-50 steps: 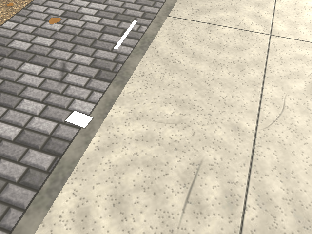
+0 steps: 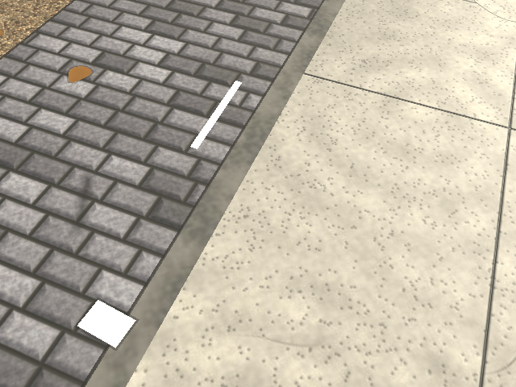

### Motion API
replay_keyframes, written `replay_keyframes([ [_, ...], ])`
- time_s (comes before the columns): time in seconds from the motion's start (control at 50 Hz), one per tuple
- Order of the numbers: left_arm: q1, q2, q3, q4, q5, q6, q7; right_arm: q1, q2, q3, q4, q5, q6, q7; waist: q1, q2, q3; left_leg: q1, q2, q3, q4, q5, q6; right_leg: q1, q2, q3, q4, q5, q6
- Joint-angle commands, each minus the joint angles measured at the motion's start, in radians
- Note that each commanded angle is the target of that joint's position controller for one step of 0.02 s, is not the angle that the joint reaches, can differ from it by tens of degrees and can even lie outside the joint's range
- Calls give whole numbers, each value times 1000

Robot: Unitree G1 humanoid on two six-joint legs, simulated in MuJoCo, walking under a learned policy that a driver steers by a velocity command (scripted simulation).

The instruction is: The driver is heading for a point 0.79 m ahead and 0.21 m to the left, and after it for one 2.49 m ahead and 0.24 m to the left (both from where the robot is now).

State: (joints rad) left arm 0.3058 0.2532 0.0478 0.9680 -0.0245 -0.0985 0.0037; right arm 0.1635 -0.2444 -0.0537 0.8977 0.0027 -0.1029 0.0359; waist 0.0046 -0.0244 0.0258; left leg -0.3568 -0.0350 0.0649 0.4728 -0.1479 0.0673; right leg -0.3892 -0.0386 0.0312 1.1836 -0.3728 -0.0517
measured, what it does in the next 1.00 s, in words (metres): walks ahead, turning left: right foot, then left foot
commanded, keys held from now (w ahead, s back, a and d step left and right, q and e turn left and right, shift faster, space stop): w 0.34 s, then w+q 0.66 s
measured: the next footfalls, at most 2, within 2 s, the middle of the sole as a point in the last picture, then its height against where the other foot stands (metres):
right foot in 0.44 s outside the picture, level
left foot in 1.00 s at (212, 317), level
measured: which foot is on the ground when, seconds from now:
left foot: down 0.00-0.46, up 0.48-0.98, down 1.00-1.00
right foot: up 0.00-0.42, down 0.44-1.00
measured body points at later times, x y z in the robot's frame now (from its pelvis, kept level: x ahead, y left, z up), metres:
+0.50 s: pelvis +0.27 -0.05 -0.01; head +0.31 -0.06 +0.44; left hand +0.46 +0.19 -0.11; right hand +0.24 -0.32 -0.16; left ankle +0.09 +0.08 -0.68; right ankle +0.38 -0.15 -0.74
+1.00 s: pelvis +0.53 +0.00 -0.02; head +0.56 +0.03 +0.43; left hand +0.45 +0.27 -0.16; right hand +0.79 -0.17 -0.11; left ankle +0.62 +0.12 -0.74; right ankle +0.38 -0.16 -0.73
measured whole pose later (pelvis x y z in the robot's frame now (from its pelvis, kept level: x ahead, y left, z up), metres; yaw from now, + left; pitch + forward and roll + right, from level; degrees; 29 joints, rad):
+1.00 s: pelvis +0.53 +0.00 -0.02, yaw +18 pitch +1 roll -2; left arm 0.32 0.26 0.09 0.98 -0.02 -0.05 0.03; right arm 0.06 -0.23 -0.08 0.78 0.03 -0.03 0.06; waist 0.04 0.01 0.04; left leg -0.52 0.03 0.08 0.61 -0.13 0.13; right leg 0.09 -0.08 -0.32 0.44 -0.47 0.06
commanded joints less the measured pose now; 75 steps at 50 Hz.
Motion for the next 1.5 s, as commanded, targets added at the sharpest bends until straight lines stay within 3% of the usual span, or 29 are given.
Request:
replay_keyframes([
  [0.02,25,71,28,-59,5,1,8,36,-74,-12,-24,-13,-14,3,10,96,-77,208,265,-319,-294,109,164,-194,-110,48,-10,107,-5],
  [0.1,-66,63,33,-93,16,23,14,102,-126,-24,11,-8,-16,-18,6,71,-13,187,258,-236,-352,190,179,-290,-125,31,-163,229,30],
  [0.22,-266,35,23,-150,15,13,-2,194,-136,-21,46,4,0,-39,-52,78,25,248,217,-139,-366,192,131,-303,-84,-13,-492,482,42],
  [0.32,-400,36,12,-201,4,2,-29,273,-147,-26,91,11,20,-43,-92,81,67,397,271,-141,-312,199,130,-331,-55,-28,-625,426,25],
  [0.38,-385,64,19,-216,3,-11,-43,267,-159,-34,99,17,33,-49,-55,100,53,443,302,-170,-232,318,112,-245,-29,-29,-680,323,-8],
  [0.42,-190,123,51,-163,7,-18,-37,213,-167,-35,84,19,40,-48,57,111,-59,393,250,-146,-32,575,81,55,31,-72,-720,312,-42],
  [0.44,7,187,75,-113,18,-21,-27,195,-135,-22,63,9,39,-47,134,78,-199,229,192,-111,208,483,48,371,-47,2,-672,345,-89],
  [0.46,148,286,101,-87,37,-15,-19,300,-23,10,48,6,23,-41,121,-136,-371,-187,33,-36,617,67,-32,802,-322,399,-701,227,-219],
  [0.48,160,219,78,-85,33,-11,-19,314,-32,11,64,21,2,-37,124,-221,-460,-312,-10,-185,797,-426,-30,830,-404,669,-844,144,-253],
  [0.5,82,155,58,-94,26,-12,-17,232,-131,-19,45,50,-4,-37,113,-155,-303,-389,50,-214,869,-381,-15,698,-368,533,-868,95,-197],
  [0.54,-77,86,35,-114,26,-15,-20,138,-123,-27,21,41,4,-49,53,-56,-114,-348,141,-167,793,-214,-7,394,-295,286,-946,156,-138],
  [0.58,-134,52,28,-104,38,-23,-24,182,-76,-35,34,35,37,-51,-6,-91,-56,-236,181,-172,725,-134,-5,235,-237,137,-1016,208,-110],
  [0.68,-98,94,44,-67,46,-30,-2,113,-55,-46,-7,26,72,-53,-20,-42,10,-338,182,-192,608,37,-24,219,-229,-40,-1068,359,-124],
  [0.78,-57,125,51,-55,40,-16,20,-31,-38,-38,-60,16,62,-22,17,-21,45,-356,165,-122,356,210,-32,291,-223,-161,-1080,400,-104],
  [0.88,26,153,64,-29,20,12,26,-178,-26,-24,-141,19,62,10,64,-9,93,-406,150,-45,220,129,-3,459,-271,-222,-1020,480,-95],
  [0.94,-5,190,76,-41,6,30,27,-155,-60,-37,-171,21,66,24,18,-50,45,-274,83,35,191,-13,41,502,-279,-266,-881,850,-68],
  [0.98,-45,215,80,-54,-3,43,29,29,-126,-73,-141,28,68,21,-97,-68,-69,-7,-7,88,149,-49,92,467,-249,-297,-602,1104,-36],
  [1.0,-50,208,75,-63,-1,43,29,196,-197,-111,-96,29,70,6,-177,-26,-159,274,-28,39,81,8,133,318,-205,-307,-352,968,7],
  [1.02,-26,100,45,-102,38,30,25,266,-307,-136,-75,29,76,-16,-136,201,-212,549,202,-361,40,-7,227,-44,-94,-295,3,253,61],
  [1.04,3,45,19,-149,23,-16,11,247,-330,-125,-113,16,55,-7,-72,267,-372,746,379,-911,-145,-152,400,-310,83,-47,234,-246,83],
  [1.06,-131,123,37,-175,-19,-48,-1,254,-240,-99,-110,9,42,0,-127,135,-313,733,357,-831,-199,-121,333,-426,30,58,258,-178,57],
  [1.08,-164,126,36,-185,-28,-64,-4,210,-194,-87,-109,13,32,-1,-103,111,-201,616,321,-664,-187,-44,289,-451,-14,46,190,-85,31],
  [1.12,-151,135,50,-156,18,-54,11,69,-120,-62,-147,15,28,-4,-19,18,-103,348,232,-458,-202,126,221,-311,-86,44,28,40,31],
  [1.18,-134,122,56,-170,30,-18,9,66,-137,-61,-160,13,22,-22,21,50,-83,200,202,-391,-243,254,233,-218,-94,36,-96,89,75],
  [1.26,-252,79,39,-203,36,-7,6,130,-154,-61,-143,12,23,-48,-19,77,-45,178,157,-286,-262,293,190,-247,-62,4,-377,326,104],
  [1.32,-330,59,24,-214,20,-12,-12,170,-143,-53,-120,7,21,-50,-68,114,-19,180,145,-230,-279,202,148,-193,-42,-24,-555,518,81],
  [1.4,-407,86,19,-246,7,-18,-33,217,-158,-52,-83,2,18,-47,-103,103,33,332,225,-243,-272,184,142,-280,-38,-20,-630,505,33],
  [1.46,-411,94,16,-265,4,-25,-58,219,-171,-56,-65,0,29,-55,-89,98,40,463,273,-214,-212,345,120,-329,-24,-27,-653,379,-15],
  [1.5,-325,122,27,-250,4,-22,-65,182,-191,-59,-74,-4,36,-60,-39,120,-27,476,262,-164,-116,658,93,-183,33,-69,-650,300,-49],
])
